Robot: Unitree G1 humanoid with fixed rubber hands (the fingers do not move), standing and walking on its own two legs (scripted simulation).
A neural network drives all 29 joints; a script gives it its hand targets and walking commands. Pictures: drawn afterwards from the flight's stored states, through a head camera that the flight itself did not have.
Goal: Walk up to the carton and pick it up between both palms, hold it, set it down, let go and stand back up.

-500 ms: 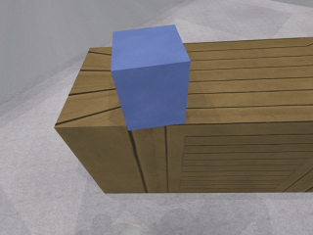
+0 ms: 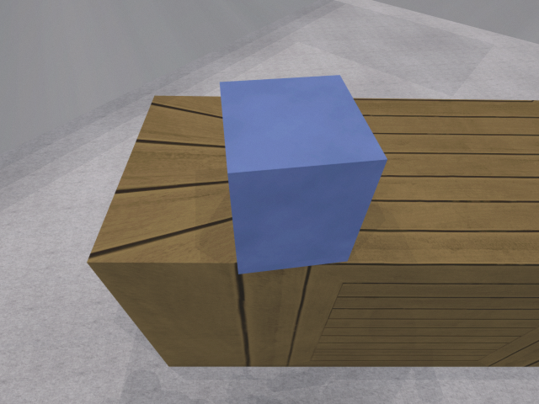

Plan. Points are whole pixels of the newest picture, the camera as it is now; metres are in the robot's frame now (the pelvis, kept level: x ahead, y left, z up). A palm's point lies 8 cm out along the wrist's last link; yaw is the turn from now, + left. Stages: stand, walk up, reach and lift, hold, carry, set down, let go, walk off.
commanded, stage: walk up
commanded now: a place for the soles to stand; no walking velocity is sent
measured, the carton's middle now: (287, 177) +0.47 -0.02 +0.07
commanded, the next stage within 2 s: reach and lift in 1.80 s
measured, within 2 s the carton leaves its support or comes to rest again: neither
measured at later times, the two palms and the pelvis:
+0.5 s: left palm out of the picture +0.09 +0.32 -0.11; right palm out of the picture +0.10 -0.29 -0.12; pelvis +0.01 +0.01 +0.00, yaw +0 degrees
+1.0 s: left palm out of the picture +0.07 +0.31 -0.11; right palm out of the picture +0.11 -0.31 -0.11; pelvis +0.00 -0.01 +0.00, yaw +3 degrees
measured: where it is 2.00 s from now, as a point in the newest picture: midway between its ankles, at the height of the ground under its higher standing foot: outside the picture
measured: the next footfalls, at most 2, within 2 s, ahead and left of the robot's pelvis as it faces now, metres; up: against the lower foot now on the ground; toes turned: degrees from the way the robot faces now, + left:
right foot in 0.06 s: +0.07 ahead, -0.14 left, +0.00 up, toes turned +2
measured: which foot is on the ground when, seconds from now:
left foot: down 0.00-1.00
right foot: up 0.00-0.04, down 0.06-1.00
